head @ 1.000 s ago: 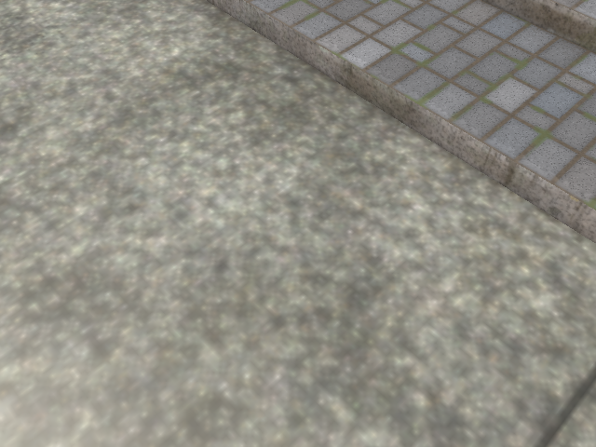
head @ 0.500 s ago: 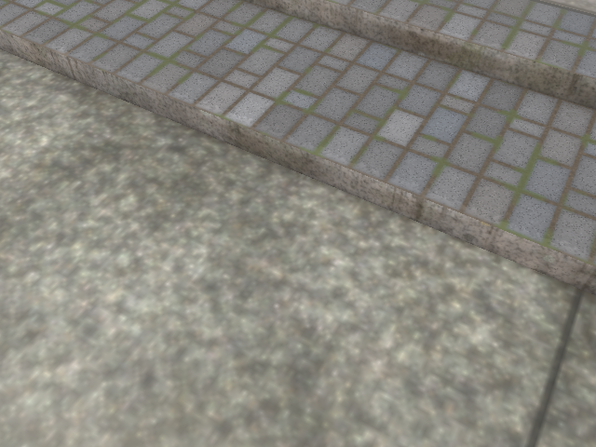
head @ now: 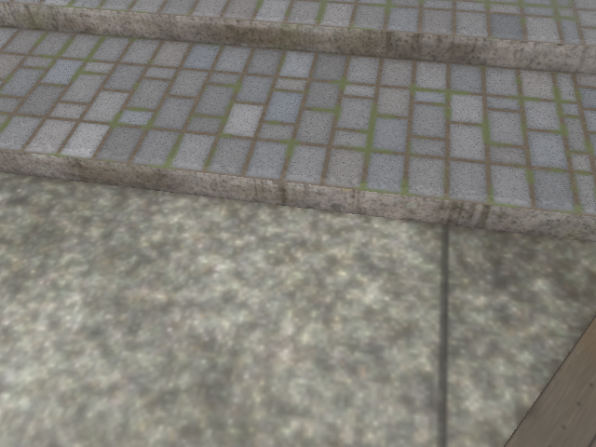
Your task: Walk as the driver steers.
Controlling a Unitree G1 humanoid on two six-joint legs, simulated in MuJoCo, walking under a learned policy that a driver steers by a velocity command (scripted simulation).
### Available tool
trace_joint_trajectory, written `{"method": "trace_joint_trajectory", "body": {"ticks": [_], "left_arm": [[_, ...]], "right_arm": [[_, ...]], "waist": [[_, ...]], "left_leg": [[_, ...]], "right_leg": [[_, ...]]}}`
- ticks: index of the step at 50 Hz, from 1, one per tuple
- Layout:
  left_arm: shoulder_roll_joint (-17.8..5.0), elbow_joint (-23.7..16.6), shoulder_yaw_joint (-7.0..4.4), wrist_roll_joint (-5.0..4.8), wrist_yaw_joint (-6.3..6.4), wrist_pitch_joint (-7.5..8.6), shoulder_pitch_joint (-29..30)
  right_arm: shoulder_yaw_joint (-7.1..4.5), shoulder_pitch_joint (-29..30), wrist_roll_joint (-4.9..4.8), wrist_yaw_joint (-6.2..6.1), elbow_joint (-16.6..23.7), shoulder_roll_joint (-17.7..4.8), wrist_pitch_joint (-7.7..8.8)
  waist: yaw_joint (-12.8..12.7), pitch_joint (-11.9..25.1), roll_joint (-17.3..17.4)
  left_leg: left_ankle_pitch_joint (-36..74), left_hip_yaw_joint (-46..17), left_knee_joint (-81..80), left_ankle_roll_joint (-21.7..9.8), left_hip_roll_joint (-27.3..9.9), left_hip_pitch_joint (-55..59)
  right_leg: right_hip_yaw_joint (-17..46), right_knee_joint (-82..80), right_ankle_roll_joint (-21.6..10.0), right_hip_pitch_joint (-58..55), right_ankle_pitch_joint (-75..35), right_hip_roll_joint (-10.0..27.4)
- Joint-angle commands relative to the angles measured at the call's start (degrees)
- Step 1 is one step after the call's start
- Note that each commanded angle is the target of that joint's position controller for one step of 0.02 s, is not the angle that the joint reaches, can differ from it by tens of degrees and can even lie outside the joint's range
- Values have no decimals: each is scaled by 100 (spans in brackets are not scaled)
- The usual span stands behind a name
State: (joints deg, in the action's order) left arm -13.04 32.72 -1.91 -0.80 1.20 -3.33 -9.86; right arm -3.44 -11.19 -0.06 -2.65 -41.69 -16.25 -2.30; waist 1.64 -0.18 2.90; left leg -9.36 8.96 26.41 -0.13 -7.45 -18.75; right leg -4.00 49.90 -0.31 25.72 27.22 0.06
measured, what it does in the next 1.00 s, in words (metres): walks ahead: left foot, then right foot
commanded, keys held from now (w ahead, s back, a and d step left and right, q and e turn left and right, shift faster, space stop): e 0.22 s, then q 0.06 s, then w+q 0.28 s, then q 0.44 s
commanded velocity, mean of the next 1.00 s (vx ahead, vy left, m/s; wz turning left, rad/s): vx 0.13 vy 0.00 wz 0.06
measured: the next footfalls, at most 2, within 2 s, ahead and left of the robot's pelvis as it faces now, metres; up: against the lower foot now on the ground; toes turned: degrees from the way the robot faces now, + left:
left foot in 0.46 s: +0.03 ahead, +0.13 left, +0.03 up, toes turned -10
right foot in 0.98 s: +0.34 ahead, -0.05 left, +0.00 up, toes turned +17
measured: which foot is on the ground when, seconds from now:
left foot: down 0.00-0.00, up 0.02-0.44, down 0.46-0.96, up 0.98-1.00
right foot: down 0.00-0.56, up 0.58-0.96, down 0.98-1.00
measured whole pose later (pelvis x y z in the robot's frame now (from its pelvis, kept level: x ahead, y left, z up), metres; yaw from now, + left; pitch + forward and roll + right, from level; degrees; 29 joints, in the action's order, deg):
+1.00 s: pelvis +0.18 +0.02 +0.00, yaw +9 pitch +2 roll +1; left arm -13.2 33.6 -3.2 0.3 -0.3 7.6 6.0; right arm -6.0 -31.8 -1.6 -3.3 -44.7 -12.3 1.2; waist 5.5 -0.3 -2.8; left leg -22.4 -16.8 40.5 1.9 8.3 -5.3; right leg 6.9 20.3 -1.2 22.3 -5.5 -3.5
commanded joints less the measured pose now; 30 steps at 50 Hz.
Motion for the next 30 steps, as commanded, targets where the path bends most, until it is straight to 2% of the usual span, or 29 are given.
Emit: {"method": "trace_joint_trajectory", "body": {"ticks": [1,2,3,4,5,6,8,12,14,16,18,21,23,24,25,26,27,28,29,30], "left_arm": [[-1847,-189,-616,116,46,51,-1012],[-1513,-327,-503,264,9,241,-1018],[-1372,-303,-422,309,-12,395,-744],[-1325,-380,-434,204,-37,483,-349],[-1181,-422,-398,29,-23,442,-11],[-1072,-444,-334,7,0,392,165],[-920,-473,-246,39,11,336,272],[-878,-366,-219,24,132,317,-20],[-827,-307,-203,50,164,295,-91],[-890,-162,-218,55,143,292,-320],[-1080,-54,-269,76,104,323,-436],[-1142,57,-298,102,76,474,-419],[-1053,173,-268,109,72,518,-360],[-928,189,-251,112,27,539,-391],[-926,152,-263,160,9,571,-52],[-886,100,-277,147,-21,592,255],[-762,83,-260,102,-38,620,427],[-628,-5,-236,97,-50,672,550],[-543,-217,-228,0,-54,741,699],[-661,-355,-262,-101,-25,819,948]], "right_arm": [[-125,143,51,-24,661,-390,155],[-244,1115,110,23,811,-677,216],[-241,964,18,96,773,-572,221],[-240,559,35,83,612,-541,175],[-276,420,132,35,505,-687,99],[-288,329,190,4,440,-679,39],[-242,131,101,-3,423,-499,-13],[-110,364,54,-19,567,-318,39],[-35,473,29,45,551,-238,81],[10,441,-45,192,530,-210,144],[-13,441,-164,330,535,-312,196],[-18,275,-251,435,487,-324,290],[10,-62,-231,471,344,-165,337],[-14,-74,-99,477,260,-208,370],[-61,-401,-49,471,138,-148,409],[-61,-805,-87,458,-43,-22,424],[-68,-1024,-90,449,-155,-11,438],[-129,-1212,-56,437,-172,-214,470],[-169,-1091,51,429,1,-594,550],[-122,-1127,63,429,144,-586,607]], "waist": [[-417,548,-2517],[-808,525,-1705],[-573,556,-1518],[-273,493,-1178],[-161,435,-946],[-43,419,-878],[97,454,-850],[-65,598,-928],[-207,725,-1012],[-354,800,-1207],[-467,534,-1271],[-480,190,-1104],[-308,192,-886],[-276,224,-654],[3,115,-670],[224,-56,-601],[303,-282,-405],[311,-409,24],[108,-758,708],[137,-1073,608]], "left_leg": [[-1963,21,1793,277,690,-2059],[-2863,-1215,3573,330,827,-2446],[-2496,-1468,4162,220,795,-2408],[-2022,-1457,4060,169,732,-2411],[-1475,-1408,3992,234,613,-2367],[-1126,-1299,4292,331,665,-1886],[-713,-1208,4697,430,797,-1537],[-411,-1272,3666,521,812,-1840],[-316,-1276,2732,559,681,-1571],[-479,-1140,2032,499,641,-1028],[-807,-1075,1670,349,648,-730],[-974,-1183,1156,-47,549,-479],[-663,-976,261,-340,599,252],[-615,-622,347,-272,964,597],[-675,-586,527,-256,1040,657],[-753,-499,355,-320,1064,744],[-731,-629,157,-385,1039,789],[-1275,-1468,-384,-584,625,759],[-2089,-3545,-1223,-997,-296,465],[-1976,-4745,-1831,-1272,-736,468]], "right_leg": [[3932,-2585,-2020,-1520,-2154,1853],[4199,-2773,-2427,-1335,-2666,2087],[3615,-2767,-2139,-1176,-2716,1924],[3170,-2674,-1767,-1136,-2581,1634],[2732,-2667,-1446,-924,-2446,1439],[2403,-2621,-1311,-368,-2584,1175],[2088,-2677,-1243,-75,-2710,871],[2075,-2551,-1235,-1047,-2760,797],[2023,-2500,-1214,-1336,-2291,820],[2183,-2657,-1301,-1134,-620,881],[2531,-2690,-1447,-704,577,1036],[2817,-2500,-1495,-303,1089,1209],[2467,-2082,-1334,45,1067,1097],[1913,-2349,-1061,338,1047,838],[1503,-2214,-785,431,1116,732],[1168,-1898,-599,518,1078,622],[804,-1417,-417,633,910,461],[365,-555,-198,787,565,212],[82,596,40,1181,-77,-110],[451,1224,-2,1709,304,-98]]}}
Velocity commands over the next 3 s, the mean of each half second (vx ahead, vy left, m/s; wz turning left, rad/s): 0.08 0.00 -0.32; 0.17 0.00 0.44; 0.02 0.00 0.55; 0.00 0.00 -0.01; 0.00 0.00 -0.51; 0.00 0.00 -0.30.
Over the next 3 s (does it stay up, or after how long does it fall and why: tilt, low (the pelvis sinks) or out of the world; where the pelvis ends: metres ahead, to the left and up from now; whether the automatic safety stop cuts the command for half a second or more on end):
stays up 0.24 0.04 -0.01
